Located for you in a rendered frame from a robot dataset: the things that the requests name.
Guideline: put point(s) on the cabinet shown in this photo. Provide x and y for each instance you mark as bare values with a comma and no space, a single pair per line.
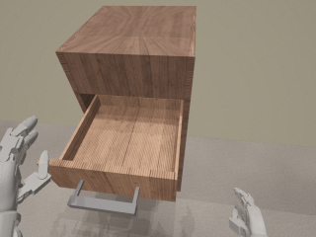
135,51

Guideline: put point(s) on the left robot forearm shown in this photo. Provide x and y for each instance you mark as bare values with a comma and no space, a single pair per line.
9,221

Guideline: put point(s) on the handle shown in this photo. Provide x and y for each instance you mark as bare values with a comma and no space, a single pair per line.
103,205

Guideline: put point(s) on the drawer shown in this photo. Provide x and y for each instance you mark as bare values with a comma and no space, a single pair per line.
121,143

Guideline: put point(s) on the robot left hand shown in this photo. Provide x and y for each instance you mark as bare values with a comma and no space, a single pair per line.
13,153

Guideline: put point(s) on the robot right hand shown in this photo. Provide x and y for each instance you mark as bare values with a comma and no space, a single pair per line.
252,220

